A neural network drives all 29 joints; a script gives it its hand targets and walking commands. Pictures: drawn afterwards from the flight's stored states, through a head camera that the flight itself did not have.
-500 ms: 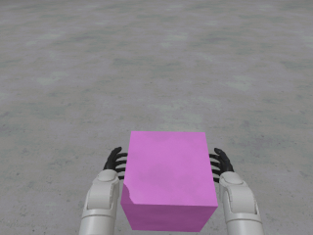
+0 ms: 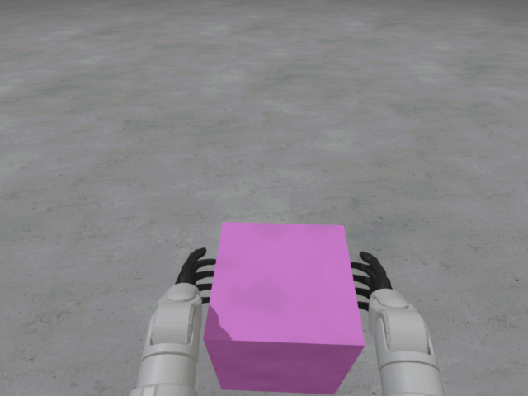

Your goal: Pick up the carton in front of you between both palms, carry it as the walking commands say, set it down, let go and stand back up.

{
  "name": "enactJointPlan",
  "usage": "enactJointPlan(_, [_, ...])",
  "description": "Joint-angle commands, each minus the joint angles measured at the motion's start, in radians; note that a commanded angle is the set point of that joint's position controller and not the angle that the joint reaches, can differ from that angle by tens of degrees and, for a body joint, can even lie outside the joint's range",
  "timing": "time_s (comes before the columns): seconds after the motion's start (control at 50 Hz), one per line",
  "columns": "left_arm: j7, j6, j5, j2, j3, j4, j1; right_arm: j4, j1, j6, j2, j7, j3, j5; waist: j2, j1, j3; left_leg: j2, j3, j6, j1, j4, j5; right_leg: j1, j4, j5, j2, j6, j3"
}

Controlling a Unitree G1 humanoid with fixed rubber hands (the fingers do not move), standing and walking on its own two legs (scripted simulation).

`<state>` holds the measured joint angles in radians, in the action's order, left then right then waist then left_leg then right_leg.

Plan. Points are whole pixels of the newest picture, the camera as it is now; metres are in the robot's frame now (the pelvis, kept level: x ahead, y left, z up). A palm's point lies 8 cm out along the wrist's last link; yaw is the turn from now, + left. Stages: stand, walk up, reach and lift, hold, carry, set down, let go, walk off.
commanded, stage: hold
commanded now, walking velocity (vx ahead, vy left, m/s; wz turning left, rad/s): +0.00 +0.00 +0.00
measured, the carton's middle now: (280, 310) +0.31 +0.00 -0.05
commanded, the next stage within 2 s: set down in 0.40 s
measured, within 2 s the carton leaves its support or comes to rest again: neither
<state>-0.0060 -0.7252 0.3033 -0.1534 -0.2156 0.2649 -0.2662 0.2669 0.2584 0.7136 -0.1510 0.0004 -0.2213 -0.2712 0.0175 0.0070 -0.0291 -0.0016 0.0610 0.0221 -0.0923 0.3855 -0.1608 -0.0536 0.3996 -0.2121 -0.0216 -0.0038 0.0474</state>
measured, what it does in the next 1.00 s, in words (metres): lowers itself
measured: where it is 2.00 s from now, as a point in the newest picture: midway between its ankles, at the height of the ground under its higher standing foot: outside the picture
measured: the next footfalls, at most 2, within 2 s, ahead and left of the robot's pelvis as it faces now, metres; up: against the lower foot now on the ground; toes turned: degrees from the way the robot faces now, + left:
none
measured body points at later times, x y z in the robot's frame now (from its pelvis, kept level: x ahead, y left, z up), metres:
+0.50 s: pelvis +0.01 +0.03 +0.00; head -0.04 +0.04 +0.45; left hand +0.31 +0.17 +0.03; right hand +0.31 -0.13 +0.04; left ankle +0.04 +0.13 -0.74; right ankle +0.01 -0.12 -0.74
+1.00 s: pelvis -0.02 +0.01 -0.05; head +0.18 +0.03 +0.35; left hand +0.37 +0.19 -0.14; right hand +0.37 -0.11 -0.13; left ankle +0.04 +0.14 -0.74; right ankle +0.02 -0.12 -0.74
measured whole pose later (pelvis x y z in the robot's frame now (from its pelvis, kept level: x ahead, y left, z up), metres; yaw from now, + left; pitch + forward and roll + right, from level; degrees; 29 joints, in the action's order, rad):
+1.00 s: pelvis -0.02 +0.01 -0.05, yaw +0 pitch +22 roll -1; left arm 0.06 -0.23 0.35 -0.08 -0.45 0.56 -0.63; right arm 0.49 0.57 0.21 -0.24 0.09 -0.45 -0.32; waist 0.03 -0.03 -0.07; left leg 0.02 0.10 0.03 -0.93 0.80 -0.26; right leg -0.88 0.81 -0.31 -0.07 0.01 0.07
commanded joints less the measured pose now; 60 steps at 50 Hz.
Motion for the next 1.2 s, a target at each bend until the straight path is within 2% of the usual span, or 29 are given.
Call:
enactJointPlan(0.0, [0.265, 0.04, -0.263, -0.958, 0.512, -0.026, -0.465, 0.0, 0.497, -0.035, -0.942, -0.274, 0.522, 0.254, -0.024, -0.019, 0.185, 0.097, -0.006, -0.03, 0.088, -0.061, -0.008, -0.066, -0.103, 0.017, -0.052, -0.001, 0.025])
enactJointPlan(0.16, [0.282, 0.033, -0.278, -0.976, 0.528, -0.026, -0.518, 0.028, 0.505, -0.043, -0.955, -0.281, 0.476, 0.23, -0.049, 0.003, 0.208, 0.065, 0.018, -0.01, 0.137, -0.078, -0.018, -0.095, -0.095, -0.01, -0.069, -0.024, 0.019])
enactJointPlan(0.32, [0.281, 0.032, -0.277, -0.969, 0.519, -0.012, -0.51, 0.026, 0.515, -0.047, -0.956, -0.282, 0.468, 0.227, -0.051, -0.003, 0.213, 0.05, 0.033, -0.003, 0.159, -0.082, 0.01, -0.106, -0.088, 0.003, -0.074, -0.023, 0.021])
enactJointPlan(0.46, [0.274, 0.036, -0.269, -0.947, 0.501, -0.005, -0.527, 0.025, 0.535, -0.047, -0.954, -0.274, 0.467, 0.226, -0.044, -0.014, 0.213, 0.059, 0.022, -0.007, 0.168, -0.067, 0.072, -0.113, -0.086, 0.023, -0.078, -0.016, 0.02])
enactJointPlan(0.54, [0.28, 0.07, -0.221, -0.912, 0.412, 0.096, -0.612, 0.124, 0.617, -0.075, -0.962, -0.266, 0.398, 0.187, -0.027, -0.027, 0.175, 0.07, 0.009, -0.019, 0.12, -0.046, -0.012, -0.159, -0.065, -0.037, -0.075, -0.011, 0.016])
enactJointPlan(0.62, [0.285, 0.142, -0.135, -0.85, 0.261, 0.255, -0.726, 0.271, 0.722, -0.138, -0.956, -0.24, 0.263, 0.104, -0.004, -0.031, 0.15, 0.081, -0.007, -0.035, 0.016, 0.024, -0.064, -0.235, -0.014, -0.082, -0.071, -0.006, 0.014])
enactJointPlan(0.72, [0.266, 0.259, -0.02, -0.706, 0.076, 0.378, -0.73, 0.358, 0.725, -0.249, -0.838, -0.171, 0.074, -0.021, -0.004, -0.039, 0.174, 0.1, -0.025, -0.044, -0.163, 0.143, 0.023, -0.344, 0.09, -0.001, -0.084, 0.007, 0.015])
enactJointPlan(0.76, [0.262, 0.315, 0.008, -0.656, 0.044, 0.392, -0.703, 0.364, 0.704, -0.308, -0.797, -0.153, 0.044, -0.043, -0.004, -0.04, 0.223, 0.108, -0.031, -0.041, -0.231, 0.191, 0.083, -0.384, 0.139, 0.068, -0.093, 0.02, 0.012])
enactJointPlan(0.82, [0.268, 0.411, 0.008, -0.653, 0.073, 0.391, -0.709, 0.351, 0.705, -0.406, -0.807, -0.135, 0.079, -0.04, -0.001, -0.038, 0.347, 0.121, -0.037, -0.035, -0.318, 0.265, 0.182, -0.428, 0.207, 0.182, -0.105, 0.039, 0.01])
enactJointPlan(0.9, [0.283, 0.524, -0.045, -0.721, 0.199, 0.383, -0.781, 0.323, 0.781, -0.524, -0.879, -0.122, 0.23, 0.021, -0.005, -0.045, 0.593, 0.134, -0.04, -0.027, -0.411, 0.385, 0.284, -0.492, 0.324, 0.309, -0.115, 0.058, 0.008])
enactJointPlan(1.0, [0.29, 0.578, -0.119, -0.773, 0.346, 0.3, -0.873, 0.219, 0.896, -0.586, -0.926, -0.107, 0.411, 0.115, -0.015, -0.06, 0.972, 0.13, -0.046, -0.019, -0.488, 0.537, 0.403, -0.586, 0.49, 0.42, -0.123, 0.068, -0.003])
enactJointPlan(1.06, [0.29, 0.557, -0.144, -0.791, 0.392, 0.273, -0.901, 0.189, 0.938, -0.57, -0.922, -0.111, 0.465, 0.146, -0.021, -0.067, 1.09, 0.129, -0.047, -0.011, -0.523, 0.603, 0.405, -0.709, 0.562, 0.366, -0.134, 0.069, -0.02])
enactJointPlan(1.18, [0.308, 0.461, -0.126, -0.83, 0.348, 0.34, -0.963, 0.251, 1.015, -0.478, -0.921, -0.164, 0.408, 0.135, -0.024, -0.067, 1.008, 0.131, -0.06, -0.005, -0.719, 0.676, 0.145, -0.971, 0.651, 0.078, -0.151, 0.061, -0.057])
